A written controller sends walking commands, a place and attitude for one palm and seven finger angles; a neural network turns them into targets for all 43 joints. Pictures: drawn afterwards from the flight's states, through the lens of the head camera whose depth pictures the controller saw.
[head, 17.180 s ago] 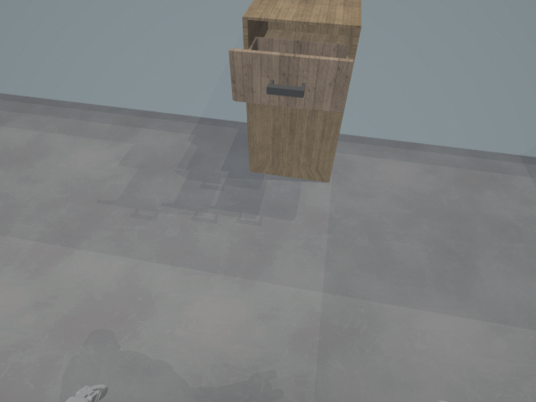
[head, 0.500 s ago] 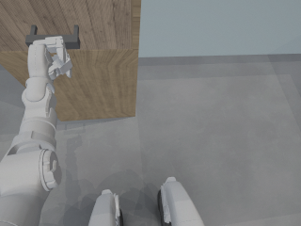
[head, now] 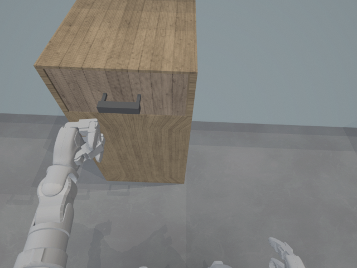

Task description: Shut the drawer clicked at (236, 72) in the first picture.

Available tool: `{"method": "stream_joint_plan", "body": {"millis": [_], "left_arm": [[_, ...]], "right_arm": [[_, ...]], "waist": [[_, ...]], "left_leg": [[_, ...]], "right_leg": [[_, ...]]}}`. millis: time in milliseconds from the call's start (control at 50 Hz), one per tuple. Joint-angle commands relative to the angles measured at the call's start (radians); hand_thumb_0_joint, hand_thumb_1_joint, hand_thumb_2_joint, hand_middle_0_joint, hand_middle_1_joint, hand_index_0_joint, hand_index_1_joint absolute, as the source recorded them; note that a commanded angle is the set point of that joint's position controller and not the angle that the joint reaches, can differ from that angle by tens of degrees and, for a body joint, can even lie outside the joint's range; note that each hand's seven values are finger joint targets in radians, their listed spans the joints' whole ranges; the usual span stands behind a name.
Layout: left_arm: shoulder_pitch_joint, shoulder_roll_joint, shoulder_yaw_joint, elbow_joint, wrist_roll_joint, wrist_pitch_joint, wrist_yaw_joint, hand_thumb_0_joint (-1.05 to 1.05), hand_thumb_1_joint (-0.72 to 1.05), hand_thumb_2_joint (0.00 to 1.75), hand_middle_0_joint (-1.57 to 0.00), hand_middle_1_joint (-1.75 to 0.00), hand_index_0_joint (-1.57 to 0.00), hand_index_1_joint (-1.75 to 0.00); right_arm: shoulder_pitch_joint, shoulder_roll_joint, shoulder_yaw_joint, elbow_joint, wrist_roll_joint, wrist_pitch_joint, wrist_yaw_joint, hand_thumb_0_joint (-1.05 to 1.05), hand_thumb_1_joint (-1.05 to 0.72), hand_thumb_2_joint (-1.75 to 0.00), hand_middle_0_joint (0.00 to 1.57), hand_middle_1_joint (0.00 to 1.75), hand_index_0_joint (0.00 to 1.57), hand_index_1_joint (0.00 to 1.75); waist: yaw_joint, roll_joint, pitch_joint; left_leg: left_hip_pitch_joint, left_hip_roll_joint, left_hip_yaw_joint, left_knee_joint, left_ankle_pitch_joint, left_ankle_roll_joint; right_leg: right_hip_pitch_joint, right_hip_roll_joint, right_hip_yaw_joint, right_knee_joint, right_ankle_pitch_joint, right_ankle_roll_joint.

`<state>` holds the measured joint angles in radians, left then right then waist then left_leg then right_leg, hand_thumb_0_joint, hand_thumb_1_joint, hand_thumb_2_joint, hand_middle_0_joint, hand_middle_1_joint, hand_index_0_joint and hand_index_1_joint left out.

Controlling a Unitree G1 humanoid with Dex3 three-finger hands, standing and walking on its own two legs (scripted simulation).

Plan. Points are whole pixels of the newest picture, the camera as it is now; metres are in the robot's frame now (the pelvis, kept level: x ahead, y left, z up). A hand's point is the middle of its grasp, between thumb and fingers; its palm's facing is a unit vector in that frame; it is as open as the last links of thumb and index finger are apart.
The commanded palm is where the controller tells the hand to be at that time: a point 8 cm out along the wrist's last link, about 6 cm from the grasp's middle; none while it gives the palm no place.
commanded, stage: draw the hand back to the body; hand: left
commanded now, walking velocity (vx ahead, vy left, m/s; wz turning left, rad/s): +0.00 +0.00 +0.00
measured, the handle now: (120, 102) +0.57 +0.19 -0.02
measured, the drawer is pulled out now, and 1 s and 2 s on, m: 0.00 0.00 0.00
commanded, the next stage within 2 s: step back with the hand held close in 0.92 s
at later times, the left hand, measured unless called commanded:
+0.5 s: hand (38, 181) +0.24 +0.22 +0.16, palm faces +0.29 -0.90 -0.33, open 3.3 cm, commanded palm +0.19 +0.26 +0.18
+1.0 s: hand out of the picture +0.18 +0.24 +0.20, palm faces +0.41 -0.82 -0.40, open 3.3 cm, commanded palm +0.13 +0.27 +0.22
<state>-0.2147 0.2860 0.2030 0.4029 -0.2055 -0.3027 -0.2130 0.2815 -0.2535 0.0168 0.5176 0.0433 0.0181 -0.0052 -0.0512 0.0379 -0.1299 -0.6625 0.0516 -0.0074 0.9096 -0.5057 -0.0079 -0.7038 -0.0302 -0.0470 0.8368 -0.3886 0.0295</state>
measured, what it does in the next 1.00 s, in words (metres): stands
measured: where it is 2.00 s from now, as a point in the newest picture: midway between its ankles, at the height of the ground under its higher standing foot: outside the picture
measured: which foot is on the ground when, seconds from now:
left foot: down 0.00-1.00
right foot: down 0.00-1.00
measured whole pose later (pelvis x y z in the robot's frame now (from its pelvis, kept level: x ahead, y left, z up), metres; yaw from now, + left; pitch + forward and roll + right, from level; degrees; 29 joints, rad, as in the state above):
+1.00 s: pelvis +0.00 -0.01 +0.05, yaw +0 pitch -5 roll -1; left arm 0.50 0.31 0.29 -0.43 -0.04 -0.09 0.10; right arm 0.22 -0.22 0.03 0.62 -0.01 -0.14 -0.09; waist 0.07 0.07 0.03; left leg -0.06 0.04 0.03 0.45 -0.31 -0.01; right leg -0.12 -0.03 -0.03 0.42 -0.22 0.03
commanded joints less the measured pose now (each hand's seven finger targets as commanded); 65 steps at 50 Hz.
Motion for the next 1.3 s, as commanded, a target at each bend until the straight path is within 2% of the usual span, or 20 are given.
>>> {"method": "stream_joint_plan", "body": {"millis": [0,20,40,80,100,180,240,320,440,580,700,800,880,980,1020,1040,1060,1100,1180,1280], "left_arm": [[-0.132,0.148,0.045,-0.304,-0.052,-0.013,-0.031,0.0,0.9,0.9,-1.4,-1.6,-1.4,-1.6],[-0.111,0.156,0.059,-0.316,-0.056,0.0,-0.031,0.0,0.9,0.9,-1.4,-1.6,-1.4,-1.6],[-0.097,0.245,0.038,-0.438,0.079,0.033,0.093,0.0,0.9,0.9,-1.4,-1.6,-1.4,-1.6],[0.041,0.155,0.002,-0.484,0.097,0.091,0.189,0.0,0.9,0.9,-1.4,-1.6,-1.4,-1.6],[0.055,0.159,-0.01,-0.521,0.106,0.112,0.211,0.0,0.9,0.9,-1.4,-1.6,-1.4,-1.6],[0.091,0.179,0.01,-0.616,0.134,0.163,0.282,0.0,0.9,0.9,-1.4,-1.6,-1.4,-1.6],[0.125,0.179,0.018,-0.656,0.141,0.184,0.303,0.0,0.9,0.9,-1.4,-1.6,-1.4,-1.6],[0.227,0.165,0.01,-0.782,0.149,0.19,0.314,0.0,0.9,0.9,-1.4,-1.6,-1.4,-1.6],[0.403,0.171,0.063,-0.842,0.144,0.199,0.316,0.0,0.9,0.9,-1.4,-1.6,-1.4,-1.6],[0.552,0.215,0.16,-1.03,0.145,0.173,0.321,0.0,0.9,0.9,-1.4,-1.6,-1.4,-1.6],[0.663,0.24,0.218,-1.117,0.15,0.159,0.329,0.0,0.9,0.9,-1.4,-1.6,-1.4,-1.6],[0.661,0.17,0.174,-1.021,0.154,0.164,0.325,0.0,0.9,0.9,-1.4,-1.6,-1.4,-1.6],[0.627,0.195,0.195,-1.033,0.159,0.15,0.333,0.0,0.9,0.9,-1.4,-1.6,-1.4,-1.6],[0.646,0.22,0.208,-1.121,0.164,0.135,0.343,0.0,0.9,0.9,-1.4,-1.6,-1.4,-1.6],[0.648,0.22,0.205,-1.13,0.165,0.14,0.344,0.0,0.9,0.9,-1.4,-1.6,-1.4,-1.6],[0.532,0.334,0.346,-1.185,0.159,0.085,0.35,0.0,0.9,0.9,-1.4,-1.6,-1.4,-1.6],[0.641,0.26,0.301,-1.071,0.164,0.08,0.343,0.0,0.9,0.9,-1.4,-1.6,-1.4,-1.6],[0.691,0.222,0.268,-1.036,0.169,0.079,0.335,0.0,0.9,0.9,-1.4,-1.6,-1.4,-1.6],[0.766,0.191,0.24,-1.028,0.171,0.057,0.335,0.0,0.9,0.9,-1.4,-1.6,-1.4,-1.6],[0.852,0.244,0.295,-1.105,0.165,0.041,0.345,0.0,0.9,0.9,-1.4,-1.6,-1.4,-1.6]], "right_arm": [[0.014,-0.131,-0.048,-0.131,0.005,-0.06,-0.011,0.0,-0.9,-0.9,0.2,0.3,0.2,0.3],[-0.004,-0.128,-0.044,-0.136,0.009,-0.065,-0.013,0.0,-0.9,-0.9,0.2,0.3,0.2,0.3],[-0.073,-0.116,-0.056,-0.153,0.003,-0.044,-0.033,0.0,-0.9,-0.9,0.2,0.3,0.2,0.3],[-0.086,-0.098,-0.045,-0.179,-0.003,-0.046,-0.051,0.0,-0.9,-0.9,0.2,0.3,0.2,0.3],[-0.104,-0.1,-0.04,-0.177,-0.002,-0.045,-0.057,0.0,-0.9,-0.9,0.2,0.3,0.2,0.3],[-0.136,-0.088,-0.022,-0.163,-0.01,-0.049,-0.083,0.0,-0.9,-0.9,0.2,0.3,0.2,0.3],[-0.156,-0.083,-0.014,-0.144,-0.014,-0.063,-0.099,0.0,-0.9,-0.9,0.2,0.3,0.2,0.3],[-0.165,-0.074,-0.006,-0.127,-0.023,-0.102,-0.098,0.0,-0.9,-0.9,0.2,0.3,0.2,0.3],[-0.183,-0.075,-0.007,-0.099,-0.036,-0.13,-0.086,0.0,-0.9,-0.9,0.2,0.3,0.2,0.3],[-0.192,-0.062,-0.016,-0.092,-0.046,-0.164,-0.076,0.0,-0.9,-0.9,0.2,0.3,0.2,0.3],[-0.191,-0.063,-0.024,-0.082,-0.049,-0.201,-0.078,0.0,-0.9,-0.9,0.2,0.3,0.2,0.3],[-0.181,-0.07,-0.032,-0.058,-0.047,-0.202,-0.083,0.0,-0.9,-0.9,0.2,0.3,0.2,0.3],[-0.184,-0.073,-0.032,-0.061,-0.05,-0.202,-0.089,0.0,-0.9,-0.9,0.2,0.3,0.2,0.3],[-0.188,-0.065,-0.029,-0.061,-0.057,-0.23,-0.088,0.0,-0.9,-0.9,0.2,0.3,0.2,0.3],[-0.19,-0.064,-0.025,-0.058,-0.057,-0.237,-0.086,0.0,-0.9,-0.9,0.2,0.3,0.2,0.3],[-0.19,-0.09,-0.03,-0.087,-0.057,-0.203,-0.082,0.0,-0.9,-0.9,0.2,0.3,0.2,0.3],[-0.182,-0.074,-0.034,-0.062,-0.059,-0.182,-0.083,0.0,-0.9,-0.9,0.2,0.3,0.2,0.3],[-0.189,-0.081,-0.044,-0.074,-0.062,-0.155,-0.078,0.0,-0.9,-0.9,0.2,0.3,0.2,0.3],[-0.183,-0.088,-0.061,-0.081,-0.058,-0.122,-0.071,0.0,-0.9,-0.9,0.2,0.3,0.2,0.3],[-0.196,-0.085,-0.076,-0.117,-0.049,-0.099,-0.069,0.0,-0.9,-0.9,0.2,0.3,0.2,0.3]], "waist": [[0.001,0.04,-0.295],[0.006,0.02,-0.26],[0.051,0.022,-0.279],[0.037,-0.024,-0.184],[0.044,0.011,-0.173],[0.044,-0.031,-0.104],[0.052,-0.037,-0.067],[0.07,0.051,-0.066],[0.086,-0.03,0.047],[0.108,0.029,0.021],[0.12,0.026,0.071],[0.101,-0.026,0.184],[0.112,-0.019,0.136],[0.125,0.04,0.038],[0.123,0.072,0.065],[0.068,0.036,0.179],[0.066,-0.027,0.186],[0.063,-0.03,0.201],[0.057,-0.007,0.078],[0.07,-0.016,-0.062]], "left_leg": [[0.195,-0.035,0.012,-0.158,0.528,0.017],[0.186,-0.034,0.01,-0.178,0.503,0.016],[0.252,-0.047,0.027,-0.222,0.493,0.023],[0.256,-0.037,0.018,-0.269,0.446,0.017],[0.277,-0.038,0.023,-0.287,0.435,0.021],[0.334,-0.035,0.026,-0.349,0.389,0.029],[0.386,-0.037,0.034,-0.392,0.376,0.035],[0.478,-0.035,0.032,-0.438,0.463,0.029],[0.486,-0.03,0.036,-0.5,0.459,0.029],[0.535,-0.032,0.049,-0.512,0.512,0.03],[0.543,-0.029,0.047,-0.514,0.504,0.027],[0.522,-0.024,0.049,-0.532,0.42,0.031],[0.533,-0.025,0.039,-0.545,0.38,0.036],[0.557,-0.032,0.042,-0.536,0.461,0.031],[0.546,-0.031,0.035,-0.541,0.463,0.024],[0.456,-0.024,0.044,-0.527,0.358,0.043],[0.461,-0.028,0.028,-0.521,0.345,0.041],[0.466,-0.027,0.034,-0.531,0.372,0.037],[0.469,-0.006,0.038,-0.554,0.467,0.04],[0.446,0.005,0.025,-0.543,0.587,0.04]], "right_leg": [[0.321,0.052,-0.026,-0.071,0.438,-0.046],[0.331,0.05,-0.031,-0.08,0.425,-0.046],[0.377,0.027,0.01,-0.134,0.372,-0.056],[0.373,0.021,-0.006,-0.168,0.329,-0.053],[0.395,0.021,0.0,-0.19,0.327,-0.055],[0.457,0.019,-0.003,-0.255,0.312,-0.051],[0.498,0.02,0.002,-0.306,0.3,-0.049],[0.557,0.02,-0.003,-0.347,0.354,-0.053],[0.604,0.024,-0.008,-0.412,0.361,-0.047],[0.66,0.02,0.003,-0.435,0.414,-0.046],[0.644,0.031,0.005,-0.461,0.4,-0.047],[0.577,0.031,0.006,-0.492,0.304,-0.044],[0.599,0.023,0.007,-0.484,0.247,-0.043],[0.67,0.019,0.011,-0.461,0.35,-0.046],[0.667,0.024,0.012,-0.464,0.35,-0.049],[0.552,-0.017,0.131,-0.526,0.388,-0.053],[0.532,-0.034,0.121,-0.54,0.367,-0.054],[0.508,-0.026,0.12,-0.557,0.368,-0.052],[0.585,-0.019,0.068,-0.491,0.454,-0.032],[0.676,-0.014,0.047,-0.409,0.598,-0.019]]}}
